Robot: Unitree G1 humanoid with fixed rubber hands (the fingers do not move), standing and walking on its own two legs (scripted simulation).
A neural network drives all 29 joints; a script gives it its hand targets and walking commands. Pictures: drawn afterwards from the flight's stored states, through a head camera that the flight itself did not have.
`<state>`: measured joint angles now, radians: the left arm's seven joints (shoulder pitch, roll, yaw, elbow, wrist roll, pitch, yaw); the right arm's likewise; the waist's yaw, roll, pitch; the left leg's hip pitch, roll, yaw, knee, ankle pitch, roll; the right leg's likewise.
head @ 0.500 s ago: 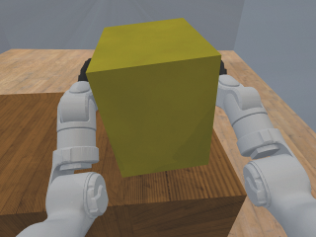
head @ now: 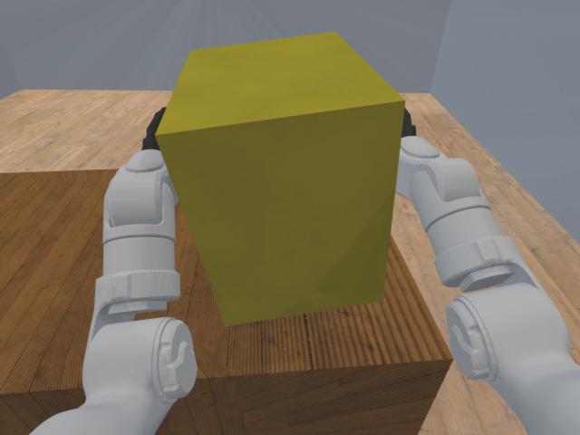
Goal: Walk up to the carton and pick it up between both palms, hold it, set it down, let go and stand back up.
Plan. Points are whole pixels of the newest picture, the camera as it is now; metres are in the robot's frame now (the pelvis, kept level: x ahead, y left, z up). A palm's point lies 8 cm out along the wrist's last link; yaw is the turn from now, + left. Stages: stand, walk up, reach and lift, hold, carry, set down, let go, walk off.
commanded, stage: hold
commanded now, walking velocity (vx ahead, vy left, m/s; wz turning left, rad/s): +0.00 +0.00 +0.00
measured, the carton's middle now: (282, 171) +0.41 +0.01 +0.24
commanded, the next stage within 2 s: none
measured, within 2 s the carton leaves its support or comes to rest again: neither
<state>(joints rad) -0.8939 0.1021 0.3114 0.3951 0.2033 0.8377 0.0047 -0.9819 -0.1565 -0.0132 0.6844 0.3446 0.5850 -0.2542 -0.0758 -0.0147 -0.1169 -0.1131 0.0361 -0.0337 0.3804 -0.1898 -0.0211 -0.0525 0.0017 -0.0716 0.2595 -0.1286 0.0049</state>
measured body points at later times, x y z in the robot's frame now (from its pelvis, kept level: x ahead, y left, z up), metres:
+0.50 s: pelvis +0.00 +0.00 +0.00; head -0.08 +0.02 +0.44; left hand +0.39 +0.16 +0.27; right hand +0.39 -0.15 +0.27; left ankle +0.02 +0.13 -0.75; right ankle +0.01 -0.12 -0.75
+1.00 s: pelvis +0.00 +0.00 +0.00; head -0.08 +0.02 +0.44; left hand +0.39 +0.17 +0.28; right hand +0.39 -0.15 +0.28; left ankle +0.02 +0.13 -0.75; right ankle +0.01 -0.12 -0.75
